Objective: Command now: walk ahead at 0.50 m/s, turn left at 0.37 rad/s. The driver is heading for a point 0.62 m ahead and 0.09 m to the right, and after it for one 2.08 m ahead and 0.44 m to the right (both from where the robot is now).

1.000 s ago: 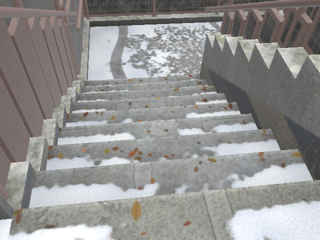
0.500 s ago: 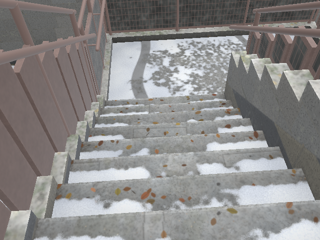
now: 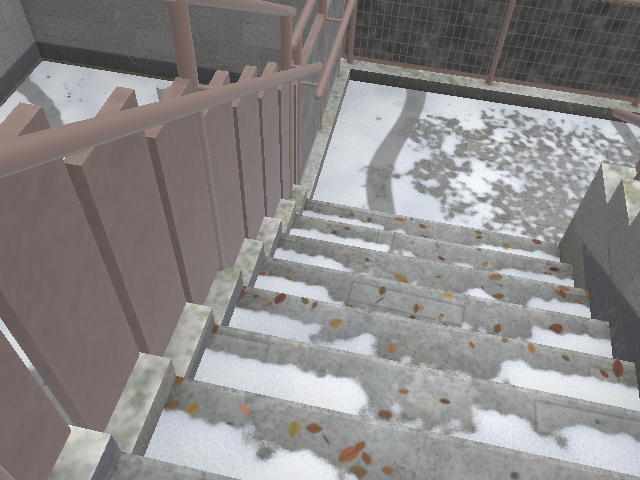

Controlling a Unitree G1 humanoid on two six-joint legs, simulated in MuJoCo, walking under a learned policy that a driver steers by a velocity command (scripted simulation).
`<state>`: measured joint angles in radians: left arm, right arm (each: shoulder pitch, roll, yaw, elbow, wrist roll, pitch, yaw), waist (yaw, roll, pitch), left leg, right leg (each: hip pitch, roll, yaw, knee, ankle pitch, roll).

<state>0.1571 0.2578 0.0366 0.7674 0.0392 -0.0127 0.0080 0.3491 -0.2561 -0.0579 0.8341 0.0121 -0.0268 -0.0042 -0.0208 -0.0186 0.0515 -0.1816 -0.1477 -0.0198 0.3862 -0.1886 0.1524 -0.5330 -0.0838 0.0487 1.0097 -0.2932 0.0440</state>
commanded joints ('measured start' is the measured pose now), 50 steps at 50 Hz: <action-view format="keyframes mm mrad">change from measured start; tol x32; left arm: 1 91 46 10 -17 -3 32 -14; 18 -155 40 32 -71 -18 -11 -56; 26 557 183 71 114 -60 16 -45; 50 430 4 -19 206 -9 -23 51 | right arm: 1 53 -135 -27 -48 -5 -11 -7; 25 252 -46 13 54 -2 -50 -59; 45 -350 -17 19 -37 -41 -23 -1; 50 37 -57 1 98 -28 -53 -24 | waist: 1 21 57 -90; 20 -124 10 91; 26 120 -81 -384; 31 -33 126 120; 50 85 -18 -6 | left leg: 1 30 225 -175 -123 550 75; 12 -49 223 -279 118 -6 68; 22 32 203 -128 831 487 10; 25 -732 69 39 1842 -707 -80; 26 -889 108 9 1846 -630 -98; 32 -564 236 -56 778 65 -186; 38 -684 244 -84 453 502 -174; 50 55 247 37 -390 960 -147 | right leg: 1 21 38 -78 -19 159 7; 7 -345 -1 58 -105 313 -30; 18 -6 112 1 -536 669 -96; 23 484 97 -94 -801 639 -166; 26 1191 -290 412 -315 1017 -474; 28 757 -293 586 -692 76 -504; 32 -27 -4 336 -720 172 -322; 35 99 -1 348 -591 594 -325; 39 236 72 377 -443 165 -284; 50 295 201 221 259 347 -173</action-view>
